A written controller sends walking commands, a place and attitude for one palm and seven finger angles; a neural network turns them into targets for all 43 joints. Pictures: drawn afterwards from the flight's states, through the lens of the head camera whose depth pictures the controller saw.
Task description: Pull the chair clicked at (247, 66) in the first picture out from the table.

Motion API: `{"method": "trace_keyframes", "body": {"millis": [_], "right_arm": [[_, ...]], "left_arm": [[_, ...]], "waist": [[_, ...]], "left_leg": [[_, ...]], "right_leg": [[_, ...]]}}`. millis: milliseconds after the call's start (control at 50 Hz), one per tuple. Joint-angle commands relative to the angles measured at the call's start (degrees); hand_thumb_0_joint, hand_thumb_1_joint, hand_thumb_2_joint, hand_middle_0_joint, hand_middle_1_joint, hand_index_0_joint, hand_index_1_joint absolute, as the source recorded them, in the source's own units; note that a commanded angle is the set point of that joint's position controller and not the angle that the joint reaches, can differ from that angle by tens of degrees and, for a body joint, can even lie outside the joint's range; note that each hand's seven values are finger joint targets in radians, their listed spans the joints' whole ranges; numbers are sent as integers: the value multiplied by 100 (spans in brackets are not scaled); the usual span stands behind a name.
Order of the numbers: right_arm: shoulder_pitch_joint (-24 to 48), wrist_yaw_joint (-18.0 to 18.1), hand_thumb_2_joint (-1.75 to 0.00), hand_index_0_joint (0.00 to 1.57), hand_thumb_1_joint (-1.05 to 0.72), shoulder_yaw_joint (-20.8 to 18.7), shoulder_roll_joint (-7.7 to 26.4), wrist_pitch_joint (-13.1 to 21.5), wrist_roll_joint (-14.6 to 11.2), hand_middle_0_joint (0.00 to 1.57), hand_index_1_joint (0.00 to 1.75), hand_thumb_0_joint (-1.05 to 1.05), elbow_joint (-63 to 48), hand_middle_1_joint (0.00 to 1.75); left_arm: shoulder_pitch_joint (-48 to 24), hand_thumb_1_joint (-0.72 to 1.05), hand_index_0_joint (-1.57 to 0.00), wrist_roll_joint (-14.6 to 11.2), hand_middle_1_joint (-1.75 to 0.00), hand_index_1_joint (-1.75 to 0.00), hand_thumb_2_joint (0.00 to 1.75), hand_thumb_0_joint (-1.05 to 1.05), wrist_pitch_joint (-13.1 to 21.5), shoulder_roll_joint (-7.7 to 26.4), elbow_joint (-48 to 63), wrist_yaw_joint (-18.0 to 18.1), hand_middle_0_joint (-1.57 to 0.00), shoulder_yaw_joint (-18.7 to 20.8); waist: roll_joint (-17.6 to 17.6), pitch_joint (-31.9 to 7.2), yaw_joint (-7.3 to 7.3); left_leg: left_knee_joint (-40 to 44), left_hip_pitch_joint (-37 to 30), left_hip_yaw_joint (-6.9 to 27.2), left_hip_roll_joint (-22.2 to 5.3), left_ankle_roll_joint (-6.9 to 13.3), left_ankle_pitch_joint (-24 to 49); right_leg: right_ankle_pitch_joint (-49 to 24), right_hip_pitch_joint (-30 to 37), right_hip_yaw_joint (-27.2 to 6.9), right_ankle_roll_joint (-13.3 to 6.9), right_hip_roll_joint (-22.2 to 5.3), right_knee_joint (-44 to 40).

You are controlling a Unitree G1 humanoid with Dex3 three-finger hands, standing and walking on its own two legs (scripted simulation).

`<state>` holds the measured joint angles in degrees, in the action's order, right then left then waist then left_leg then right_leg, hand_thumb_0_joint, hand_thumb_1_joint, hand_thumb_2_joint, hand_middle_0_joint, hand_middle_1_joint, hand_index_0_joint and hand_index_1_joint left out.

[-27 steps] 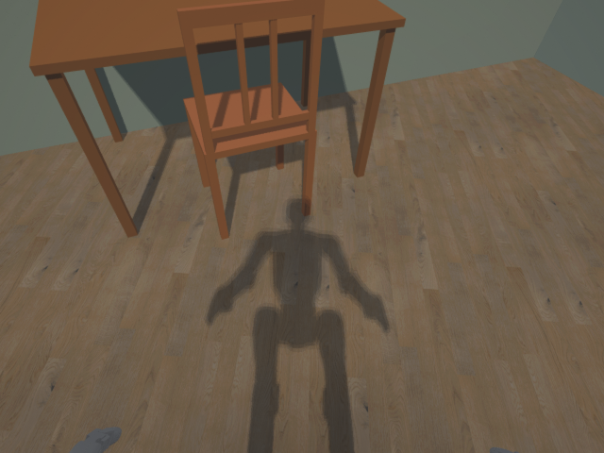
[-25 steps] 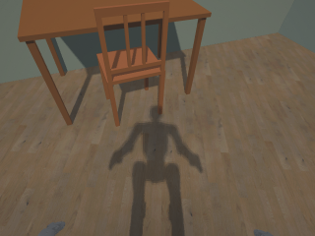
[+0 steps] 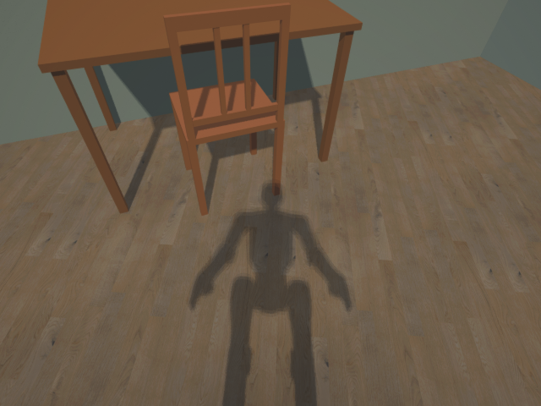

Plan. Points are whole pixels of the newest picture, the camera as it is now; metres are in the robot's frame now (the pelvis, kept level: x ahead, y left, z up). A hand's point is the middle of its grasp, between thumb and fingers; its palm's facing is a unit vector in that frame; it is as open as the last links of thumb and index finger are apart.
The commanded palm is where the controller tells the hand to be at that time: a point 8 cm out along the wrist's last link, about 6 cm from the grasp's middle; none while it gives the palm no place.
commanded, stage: stand and wait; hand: left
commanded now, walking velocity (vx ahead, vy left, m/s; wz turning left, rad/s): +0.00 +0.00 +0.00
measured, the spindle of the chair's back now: (220, 74) +1.13 +0.25 -0.08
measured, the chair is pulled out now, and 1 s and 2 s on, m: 0.00 0.00 0.00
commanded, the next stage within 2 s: look at it before walking up in 0.50 s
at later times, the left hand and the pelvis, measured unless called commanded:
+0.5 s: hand out of the picture +0.06 +0.23 -0.15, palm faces -0.03 -0.95 -0.32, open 7.4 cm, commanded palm none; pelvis -0.02 -0.01 +0.00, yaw +0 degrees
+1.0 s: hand out of the picture +0.06 +0.24 -0.16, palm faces -0.03 -0.95 -0.33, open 7.4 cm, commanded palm none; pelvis -0.01 -0.01 +0.00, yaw +0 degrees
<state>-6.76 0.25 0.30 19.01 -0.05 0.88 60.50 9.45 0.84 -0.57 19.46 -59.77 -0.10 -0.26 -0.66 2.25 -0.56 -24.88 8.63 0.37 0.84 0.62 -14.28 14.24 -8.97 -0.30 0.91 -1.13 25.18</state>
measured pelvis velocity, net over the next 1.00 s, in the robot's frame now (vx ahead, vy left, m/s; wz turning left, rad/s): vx -0.01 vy -0.01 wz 0.00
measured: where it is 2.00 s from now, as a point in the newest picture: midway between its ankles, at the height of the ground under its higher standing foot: outside the picture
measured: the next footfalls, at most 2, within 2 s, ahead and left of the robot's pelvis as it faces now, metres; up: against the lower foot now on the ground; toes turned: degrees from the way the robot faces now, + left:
none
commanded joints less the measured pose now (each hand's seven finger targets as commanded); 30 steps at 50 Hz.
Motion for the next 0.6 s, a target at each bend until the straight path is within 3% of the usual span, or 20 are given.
{"method": "trace_keyframes", "body": {"millis": [0, 300, 580], "right_arm": [[369, 53, -90, 20, -90, -235, 1186, 179, -38, 20, 30, 0, -335, 30], [196, 31, -90, 20, -90, -208, 1188, 173, -32, 20, 30, 0, -59, 30], [202, 31, -90, 20, -90, -213, 1192, 190, -29, 20, 30, 0, -35, 30]], "left_arm": [[-384, 90, -20, -32, -30, -30, 90, 0, 160, 1174, 373, 84, -20, 217], [-408, 90, -20, -24, -30, -30, 90, 0, 176, 1192, 170, 72, -20, 210], [-401, 90, -20, -21, -30, -30, 90, 0, 194, 1184, 151, 67, -20, 211]], "waist": [[42, -458, 50], [29, -233, 50], [85, -329, 47]], "left_leg": [[497, -6, 514, -676, 171, 853], [667, 140, 565, -679, 127, 438], [658, 34, 562, -714, 111, 665]], "right_leg": [[-855, 91, -510, -253, -565, -428], [-226, -92, -632, -265, -568, -684], [-444, -97, -628, -268, -568, -680]]}}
